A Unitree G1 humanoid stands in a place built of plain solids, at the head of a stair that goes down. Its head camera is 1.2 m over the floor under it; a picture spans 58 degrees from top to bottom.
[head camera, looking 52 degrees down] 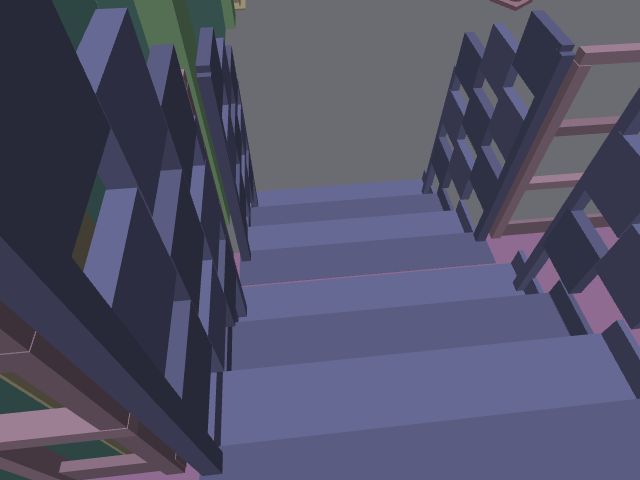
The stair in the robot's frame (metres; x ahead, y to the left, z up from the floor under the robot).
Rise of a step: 0.16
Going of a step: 0.26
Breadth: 1.32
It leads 6 degrees to the left of straight ahead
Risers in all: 4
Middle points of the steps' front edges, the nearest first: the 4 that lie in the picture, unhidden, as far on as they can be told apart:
0.33 -0.35 0.00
0.59 -0.32 -0.16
0.85 -0.29 -0.32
1.11 -0.27 -0.48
